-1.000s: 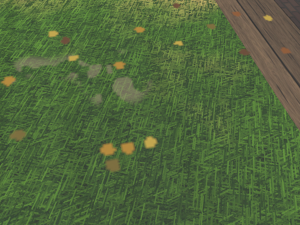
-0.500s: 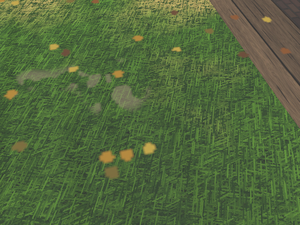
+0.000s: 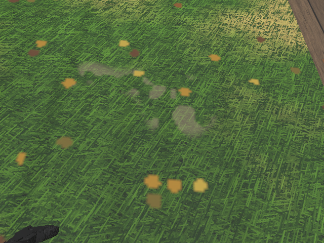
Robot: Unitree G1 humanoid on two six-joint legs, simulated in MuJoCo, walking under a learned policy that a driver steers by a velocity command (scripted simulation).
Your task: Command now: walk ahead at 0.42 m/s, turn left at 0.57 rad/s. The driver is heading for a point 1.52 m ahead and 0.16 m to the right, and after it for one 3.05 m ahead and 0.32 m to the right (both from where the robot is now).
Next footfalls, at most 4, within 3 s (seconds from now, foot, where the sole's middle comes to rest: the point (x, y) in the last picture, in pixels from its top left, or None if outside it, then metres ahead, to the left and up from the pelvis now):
0.16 right None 0.28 -0.14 -0.78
0.62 left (97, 241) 0.49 0.18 -0.78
1.12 right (158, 176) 0.77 -0.08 -0.78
1.60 left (134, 121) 1.09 0.03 -0.78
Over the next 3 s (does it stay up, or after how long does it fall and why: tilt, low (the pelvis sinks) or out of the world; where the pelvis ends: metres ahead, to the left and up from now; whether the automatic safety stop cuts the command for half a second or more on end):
stays up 1.57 -0.25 -0.01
